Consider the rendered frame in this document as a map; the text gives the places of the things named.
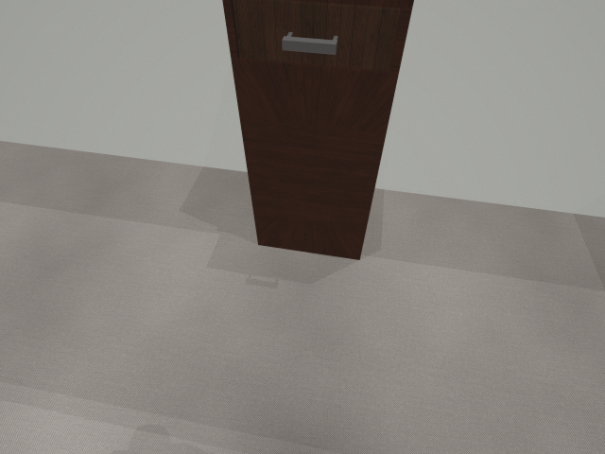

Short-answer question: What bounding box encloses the cabinet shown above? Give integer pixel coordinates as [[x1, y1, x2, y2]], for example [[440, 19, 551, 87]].
[[222, 0, 414, 260]]

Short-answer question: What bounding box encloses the handle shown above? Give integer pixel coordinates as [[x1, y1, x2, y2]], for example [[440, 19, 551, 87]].
[[282, 32, 338, 55]]

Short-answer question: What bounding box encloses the drawer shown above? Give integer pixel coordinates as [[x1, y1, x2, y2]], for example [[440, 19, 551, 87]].
[[233, 0, 401, 71]]

